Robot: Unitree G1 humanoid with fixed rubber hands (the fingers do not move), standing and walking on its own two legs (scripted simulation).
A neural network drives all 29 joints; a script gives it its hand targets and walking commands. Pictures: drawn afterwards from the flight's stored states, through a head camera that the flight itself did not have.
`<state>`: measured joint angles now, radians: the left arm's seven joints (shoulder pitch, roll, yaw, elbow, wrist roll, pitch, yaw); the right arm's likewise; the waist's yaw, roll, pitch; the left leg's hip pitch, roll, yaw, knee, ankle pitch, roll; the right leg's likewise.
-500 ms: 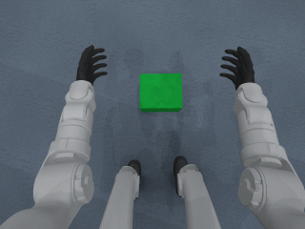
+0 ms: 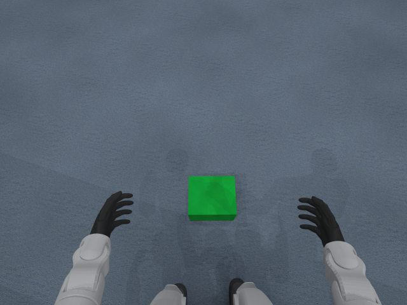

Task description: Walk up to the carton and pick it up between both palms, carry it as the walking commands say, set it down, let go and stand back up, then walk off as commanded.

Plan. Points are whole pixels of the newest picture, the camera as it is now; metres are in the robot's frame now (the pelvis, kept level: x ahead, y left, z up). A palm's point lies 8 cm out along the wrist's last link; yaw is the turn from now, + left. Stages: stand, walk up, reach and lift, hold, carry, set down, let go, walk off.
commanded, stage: let go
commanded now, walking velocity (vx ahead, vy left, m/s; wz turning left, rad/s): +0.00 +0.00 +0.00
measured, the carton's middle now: (211, 199) +0.47 -0.01 -0.67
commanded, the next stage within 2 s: stand in 0.62 s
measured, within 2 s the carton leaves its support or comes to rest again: neither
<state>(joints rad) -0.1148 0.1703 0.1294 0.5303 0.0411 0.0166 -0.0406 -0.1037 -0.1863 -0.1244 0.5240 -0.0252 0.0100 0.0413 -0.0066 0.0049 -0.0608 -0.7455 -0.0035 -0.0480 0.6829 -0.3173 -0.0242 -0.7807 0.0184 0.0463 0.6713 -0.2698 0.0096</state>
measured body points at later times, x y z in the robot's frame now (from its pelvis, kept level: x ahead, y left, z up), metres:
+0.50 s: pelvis +0.02 +0.01 +0.03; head +0.04 +0.01 +0.48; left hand +0.20 +0.24 -0.04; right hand +0.20 -0.22 -0.05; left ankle -0.01 +0.13 -0.71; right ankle +0.01 -0.12 -0.71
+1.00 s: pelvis +0.06 +0.01 +0.02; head +0.06 +0.01 +0.47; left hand +0.16 +0.27 -0.10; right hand +0.15 -0.26 -0.09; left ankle -0.01 +0.13 -0.71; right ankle +0.01 -0.12 -0.71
